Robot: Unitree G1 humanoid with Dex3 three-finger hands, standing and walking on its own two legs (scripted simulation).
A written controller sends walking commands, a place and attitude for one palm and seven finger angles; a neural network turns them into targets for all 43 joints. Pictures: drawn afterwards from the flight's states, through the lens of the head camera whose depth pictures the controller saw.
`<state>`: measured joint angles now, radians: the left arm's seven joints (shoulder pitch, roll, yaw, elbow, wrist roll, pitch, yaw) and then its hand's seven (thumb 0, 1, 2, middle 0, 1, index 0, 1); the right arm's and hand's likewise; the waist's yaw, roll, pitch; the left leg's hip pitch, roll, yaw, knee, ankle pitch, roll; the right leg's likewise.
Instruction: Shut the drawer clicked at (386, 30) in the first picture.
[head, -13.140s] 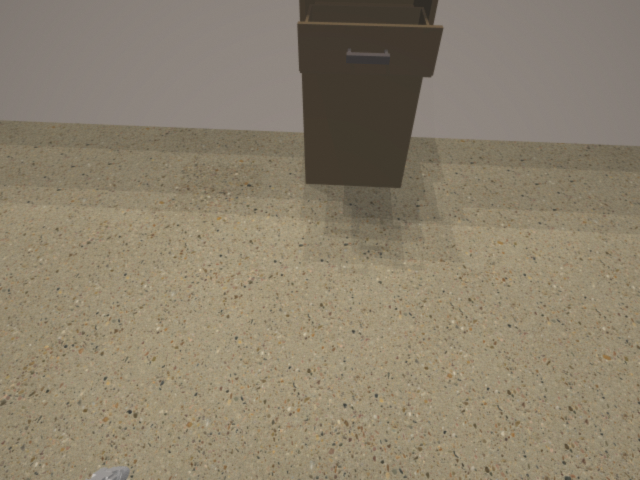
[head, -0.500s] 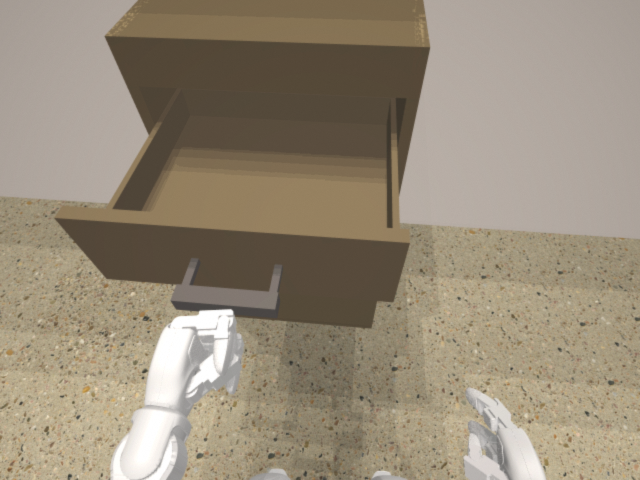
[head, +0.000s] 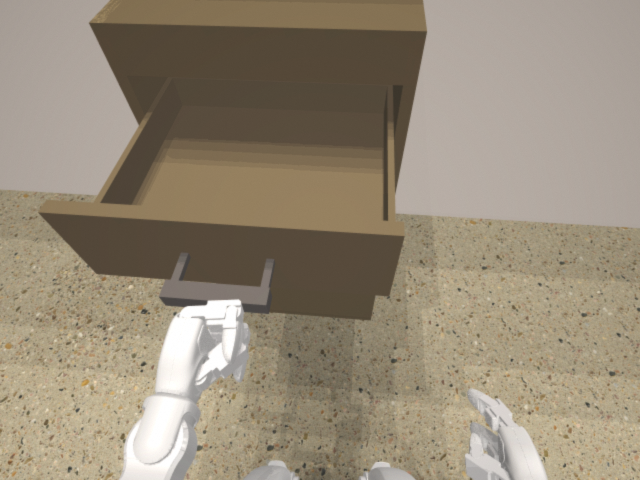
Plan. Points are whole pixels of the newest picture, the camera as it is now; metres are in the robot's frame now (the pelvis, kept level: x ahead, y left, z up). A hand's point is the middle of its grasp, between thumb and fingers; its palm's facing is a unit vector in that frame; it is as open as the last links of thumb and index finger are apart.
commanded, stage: push the drawer shut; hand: left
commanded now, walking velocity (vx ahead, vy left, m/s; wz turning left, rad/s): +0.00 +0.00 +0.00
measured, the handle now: (221, 280) +0.34 +0.13 +0.06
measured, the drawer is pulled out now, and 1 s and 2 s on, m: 0.28 0.18 0.07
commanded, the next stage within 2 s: none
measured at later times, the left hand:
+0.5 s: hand (244, 327) +0.29 +0.10 +0.05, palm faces -0.12 -0.99 -0.05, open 3.0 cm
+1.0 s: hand (253, 272) +0.36 +0.10 +0.05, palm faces -0.11 -0.99 -0.03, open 3.0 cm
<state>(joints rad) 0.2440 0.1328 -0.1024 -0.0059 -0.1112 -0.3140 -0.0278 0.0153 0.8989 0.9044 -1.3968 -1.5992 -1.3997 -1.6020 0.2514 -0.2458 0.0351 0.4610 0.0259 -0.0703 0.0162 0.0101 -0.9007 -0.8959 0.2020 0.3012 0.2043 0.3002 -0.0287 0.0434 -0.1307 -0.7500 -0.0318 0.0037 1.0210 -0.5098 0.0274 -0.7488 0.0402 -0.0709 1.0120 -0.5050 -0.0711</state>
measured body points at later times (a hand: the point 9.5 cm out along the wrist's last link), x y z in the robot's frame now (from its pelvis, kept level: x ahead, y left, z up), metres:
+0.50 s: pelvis -0.01 +0.00 +0.00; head +0.05 -0.01 +0.44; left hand +0.29 +0.15 +0.06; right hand +0.16 -0.23 -0.10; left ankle -0.01 +0.10 -0.67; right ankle +0.00 -0.07 -0.67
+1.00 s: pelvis -0.01 +0.01 +0.00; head +0.06 +0.01 +0.45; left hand +0.36 +0.15 +0.06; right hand +0.10 -0.24 -0.11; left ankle -0.01 +0.10 -0.67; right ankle +0.00 -0.07 -0.67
